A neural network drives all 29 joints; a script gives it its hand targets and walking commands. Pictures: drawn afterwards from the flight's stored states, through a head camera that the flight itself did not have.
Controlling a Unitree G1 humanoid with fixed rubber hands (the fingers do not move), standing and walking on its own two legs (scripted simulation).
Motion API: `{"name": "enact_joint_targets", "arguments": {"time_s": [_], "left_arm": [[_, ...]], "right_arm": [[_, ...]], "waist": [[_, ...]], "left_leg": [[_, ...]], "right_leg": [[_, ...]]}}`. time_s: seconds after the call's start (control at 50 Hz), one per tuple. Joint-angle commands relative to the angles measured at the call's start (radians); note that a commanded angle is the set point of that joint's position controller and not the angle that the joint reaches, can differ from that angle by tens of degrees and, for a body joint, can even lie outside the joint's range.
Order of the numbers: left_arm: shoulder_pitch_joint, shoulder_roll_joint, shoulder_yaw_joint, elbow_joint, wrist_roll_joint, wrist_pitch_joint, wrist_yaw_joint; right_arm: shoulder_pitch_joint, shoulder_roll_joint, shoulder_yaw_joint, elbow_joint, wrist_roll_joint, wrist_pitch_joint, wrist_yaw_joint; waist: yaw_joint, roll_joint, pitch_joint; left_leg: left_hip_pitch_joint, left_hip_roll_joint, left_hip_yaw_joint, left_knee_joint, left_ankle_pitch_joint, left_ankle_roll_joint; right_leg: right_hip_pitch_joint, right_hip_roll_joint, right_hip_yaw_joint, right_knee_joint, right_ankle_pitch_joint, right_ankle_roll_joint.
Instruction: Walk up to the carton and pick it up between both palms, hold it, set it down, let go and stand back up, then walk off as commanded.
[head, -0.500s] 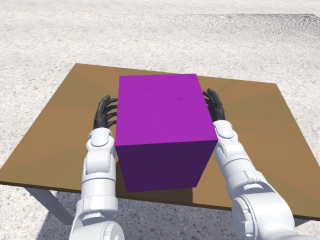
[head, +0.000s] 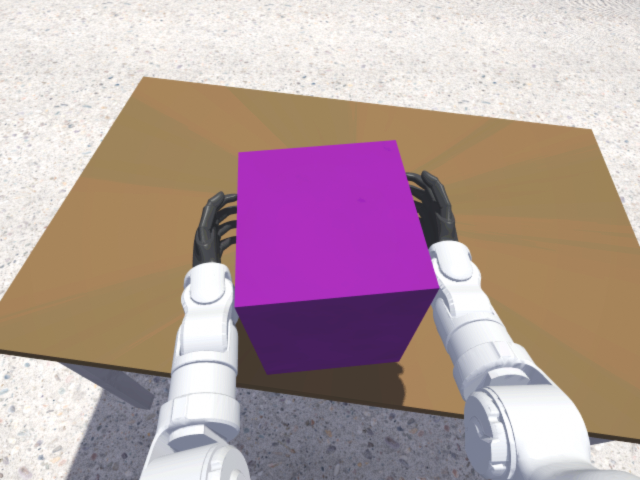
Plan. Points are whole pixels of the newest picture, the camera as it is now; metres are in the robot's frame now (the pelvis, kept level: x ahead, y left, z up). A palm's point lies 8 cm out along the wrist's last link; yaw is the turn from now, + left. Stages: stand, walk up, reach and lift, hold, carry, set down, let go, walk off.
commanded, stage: set down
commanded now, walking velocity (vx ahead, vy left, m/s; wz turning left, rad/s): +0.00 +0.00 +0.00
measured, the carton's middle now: (326, 266) +0.38 +0.03 +0.00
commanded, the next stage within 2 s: none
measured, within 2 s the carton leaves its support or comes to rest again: neither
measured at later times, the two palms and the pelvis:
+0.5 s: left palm (207, 280) +0.33 +0.18 +0.03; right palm (437, 245) +0.39 -0.11 +0.06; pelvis -0.02 +0.00 +0.00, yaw +0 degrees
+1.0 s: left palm (224, 273) +0.35 +0.16 +0.02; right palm (447, 236) +0.41 -0.12 +0.06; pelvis -0.01 -0.01 +0.00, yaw +0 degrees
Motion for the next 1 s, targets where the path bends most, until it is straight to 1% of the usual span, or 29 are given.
{"name": "enact_joint_targets", "arguments": {"time_s": [0.0, 0.02, 0.1, 0.14, 0.16, 0.2, 0.24, 0.28, 0.32, 0.34, 0.36, 0.44, 0.46, 0.5, 0.56, 0.6, 0.64, 0.66, 0.72, 0.74, 0.76, 0.78, 0.82, 0.84, 0.88, 0.92, 0.94, 0.96, 0.98], "left_arm": [[-0.472, -0.465, -0.390, -0.042, -0.016, -0.121, -0.054], [-0.475, -0.468, -0.390, -0.049, -0.014, -0.129, -0.048], [-0.461, -0.477, -0.424, -0.042, -0.021, -0.165, -0.034], [-0.466, -0.495, -0.450, -0.042, -0.039, -0.171, -0.031], [-0.491, -0.502, -0.472, -0.066, -0.041, -0.182, -0.026], [-0.487, -0.508, -0.465, -0.056, -0.039, -0.176, -0.017], [-0.492, -0.495, -0.422, -0.018, -0.023, -0.169, -0.014], [-0.516, -0.486, -0.422, -0.006, -0.026, -0.168, -0.016], [-0.528, -0.478, -0.389, 0.035, -0.015, -0.160, -0.015], [-0.523, -0.467, -0.372, 0.061, -0.012, -0.158, -0.018], [-0.534, -0.446, -0.345, 0.073, -0.006, -0.162, -0.025], [-0.604, -0.456, -0.332, 0.078, 0.001, -0.198, -0.029], [-0.658, -0.453, -0.321, 0.079, 0.004, -0.216, -0.029], [-0.691, -0.435, -0.287, 0.120, 0.011, -0.236, -0.028], [-0.744, -0.413, -0.265, 0.144, 0.023, -0.269, -0.023], [-0.723, -0.387, -0.216, 0.192, 0.037, -0.279, -0.026], [-0.721, -0.380, -0.196, 0.202, 0.048, -0.292, -0.028], [-0.696, -0.374, -0.173, 0.217, 0.054, -0.292, -0.033], [-0.660, -0.357, -0.141, 0.260, 0.074, -0.294, -0.051], [-0.644, -0.371, -0.146, 0.269, 0.072, -0.293, -0.057], [-0.649, -0.371, -0.141, 0.265, 0.072, -0.300, -0.060], [-0.616, -0.378, -0.146, 0.268, 0.076, -0.303, -0.062], [-0.621, -0.387, -0.139, 0.255, 0.081, -0.321, -0.066], [-0.612, -0.384, -0.145, 0.257, 0.075, -0.330, -0.069], [-0.569, -0.397, -0.152, 0.267, 0.087, -0.332, -0.069], [-0.577, -0.427, -0.176, 0.255, 0.088, -0.351, -0.072], [-0.550, -0.409, -0.163, 0.280, 0.090, -0.347, -0.070], [-0.564, -0.412, -0.172, 0.258, 0.090, -0.353, -0.070], [-0.525, -0.409, -0.150, 0.291, 0.100, -0.353, -0.072]], "right_arm": [[-0.517, 0.520, 0.316, -0.277, -0.144, -0.119, 0.097], [-0.502, 0.519, 0.323, -0.262, -0.135, -0.121, 0.100], [-0.477, 0.489, 0.315, -0.240, -0.124, -0.140, 0.107], [-0.479, 0.472, 0.290, -0.209, -0.130, -0.138, 0.108], [-0.475, 0.454, 0.288, -0.185, -0.113, -0.142, 0.112], [-0.459, 0.441, 0.271, -0.153, -0.119, -0.131, 0.118], [-0.472, 0.428, 0.239, -0.133, -0.129, -0.119, 0.127], [-0.471, 0.416, 0.209, -0.086, -0.137, -0.105, 0.134], [-0.492, 0.404, 0.178, -0.070, -0.148, -0.097, 0.142], [-0.478, 0.412, 0.171, -0.054, -0.153, -0.092, 0.141], [-0.489, 0.413, 0.162, -0.042, -0.155, -0.085, 0.143], [-0.495, 0.449, 0.120, -0.008, -0.180, -0.090, 0.146], [-0.508, 0.467, 0.095, 0.005, -0.196, -0.094, 0.148], [-0.522, 0.484, 0.072, 0.010, -0.230, -0.097, 0.148], [-0.551, 0.495, 0.033, 0.024, -0.256, -0.105, 0.155], [-0.558, 0.517, 0.039, 0.026, -0.266, -0.105, 0.153], [-0.543, 0.534, 0.026, 0.042, -0.282, -0.102, 0.153], [-0.538, 0.533, 0.033, 0.047, -0.282, -0.098, 0.153], [-0.484, 0.547, 0.029, 0.098, -0.292, -0.088, 0.155], [-0.471, 0.561, 0.026, 0.086, -0.294, -0.091, 0.156], [-0.471, 0.569, 0.035, 0.091, -0.290, -0.094, 0.154], [-0.459, 0.573, 0.036, 0.092, -0.293, -0.098, 0.150], [-0.450, 0.587, 0.055, 0.088, -0.292, -0.113, 0.150], [-0.450, 0.590, 0.055, 0.094, -0.296, -0.122, 0.146], [-0.423, 0.595, 0.061, 0.109, -0.298, -0.128, 0.145], [-0.414, 0.613, 0.059, 0.108, -0.316, -0.144, 0.141], [-0.415, 0.590, 0.056, 0.114, -0.320, -0.146, 0.137], [-0.412, 0.596, 0.050, 0.118, -0.314, -0.151, 0.135], [-0.400, 0.597, 0.066, 0.123, -0.304, -0.147, 0.137]], "waist": [[0.098, 0.040, -0.697], [0.110, 0.052, -0.703], [0.113, 0.076, -0.727], [0.088, 0.083, -0.727], [0.081, 0.121, -0.747], [0.092, 0.132, -0.705], [0.111, 0.123, -0.664], [0.096, 0.139, -0.612], [0.116, 0.138, -0.571], [0.109, 0.121, -0.538], [0.122, 0.097, -0.511], [0.106, 0.115, -0.542], [0.112, 0.125, -0.557], [0.118, 0.092, -0.556], [0.124, 0.106, -0.547], [0.151, 0.081, -0.542], [0.154, 0.062, -0.527], [0.168, 0.055, -0.529], [0.162, 0.060, -0.485], [0.146, 0.064, -0.465], [0.158, 0.063, -0.491], [0.147, 0.068, -0.493], [0.152, 0.061, -0.505], [0.141, 0.052, -0.518], [0.134, 0.070, -0.509], [0.110, 0.077, -0.535], [0.120, 0.067, -0.525], [0.109, 0.082, -0.530], [0.133, 0.073, -0.493]], "left_leg": [[-0.147, -0.067, 0.138, 0.010, 0.491, 0.025], [-0.151, -0.064, 0.145, 0.014, 0.497, 0.022], [-0.068, -0.057, 0.149, 0.062, 0.599, 0.003], [0.018, -0.041, 0.133, 0.078, 0.625, -0.004], [0.136, -0.021, 0.113, 0.116, 0.712, -0.027], [0.219, -0.011, 0.112, 0.139, 0.756, -0.038], [0.216, -0.010, 0.120, 0.113, 0.696, -0.031], [0.228, -0.011, 0.119, 0.100, 0.666, -0.029], [0.234, -0.007, 0.124, 0.083, 0.617, -0.027], [0.226, -0.008, 0.125, 0.080, 0.607, -0.017], [0.198, -0.014, 0.134, 0.065, 0.560, -0.007], [0.158, -0.019, 0.140, 0.045, 0.490, -0.005], [0.142, -0.021, 0.146, 0.033, 0.453, -0.005], [0.090, -0.025, 0.158, 0.022, 0.384, 0.004], [0.010, -0.033, 0.165, 0.009, 0.297, 0.011], [-0.061, -0.041, 0.178, 0.002, 0.275, 0.028], [-0.095, -0.045, 0.185, -0.007, 0.239, 0.034], [-0.089, -0.046, 0.186, -0.017, 0.252, 0.035], [-0.127, -0.052, 0.182, -0.025, 0.235, 0.042], [-0.119, -0.054, 0.181, -0.024, 0.235, 0.042], [-0.125, -0.055, 0.177, -0.021, 0.254, 0.043], [-0.125, -0.056, 0.174, -0.023, 0.268, 0.041], [-0.125, -0.054, 0.172, -0.021, 0.293, 0.039], [-0.139, -0.056, 0.171, -0.017, 0.312, 0.039], [-0.137, -0.056, 0.168, -0.014, 0.326, 0.039], [-0.144, -0.056, 0.165, -0.004, 0.354, 0.029], [-0.140, -0.055, 0.165, -0.007, 0.350, 0.032], [-0.147, -0.054, 0.165, 0.001, 0.347, 0.030], [-0.142, -0.051, 0.167, -0.009, 0.337, 0.038]], "right_leg": [[0.510, -0.068, -0.002, 0.178, 0.954, 0.086], [0.508, -0.063, -0.002, 0.178, 0.933, 0.081], [0.430, -0.029, -0.006, 0.149, 0.827, 0.052], [0.357, -0.016, -0.017, 0.118, 0.742, 0.043], [0.261, 0.007, -0.032, 0.104, 0.663, 0.033], [0.170, 0.015, -0.030, 0.060, 0.559, 0.015], [0.146, 0.014, -0.028, 0.023, 0.454, 0.006], [0.123, 0.012, -0.030, 0.006, 0.373, 0.006], [0.100, 0.015, -0.029, -0.021, 0.279, 0.003], [0.105, 0.011, -0.020, -0.030, 0.285, 0.002], [0.134, 0.003, -0.014, -0.031, 0.272, 0.012], [0.146, -0.003, -0.008, -0.035, 0.229, 0.017], [0.151, -0.005, -0.007, -0.039, 0.197, 0.017], [0.170, -0.009, -0.004, -0.034, 0.169, 0.020], [0.191, -0.019, 0.004, -0.012, 0.129, 0.028], [0.259, -0.027, 0.024, 0.009, 0.175, 0.040], [0.285, -0.034, 0.040, 0.015, 0.178, 0.050], [0.308, -0.038, 0.037, 0.022, 0.224, 0.056], [0.354, -0.057, 0.053, 0.046, 0.298, 0.073], [0.352, -0.060, 0.055, 0.047, 0.319, 0.078], [0.379, -0.062, 0.058, 0.058, 0.362, 0.083], [0.387, -0.064, 0.051, 0.067, 0.418, 0.087], [0.406, -0.063, 0.045, 0.080, 0.485, 0.089], [0.420, -0.065, 0.043, 0.094, 0.551, 0.094], [0.427, -0.062, 0.039, 0.095, 0.589, 0.091], [0.423, -0.056, 0.025, 0.110, 0.628, 0.088], [0.423, -0.056, 0.024, 0.110, 0.629, 0.090], [0.419, -0.057, 0.028, 0.113, 0.637, 0.092], [0.417, -0.057, 0.027, 0.105, 0.615, 0.090]]}}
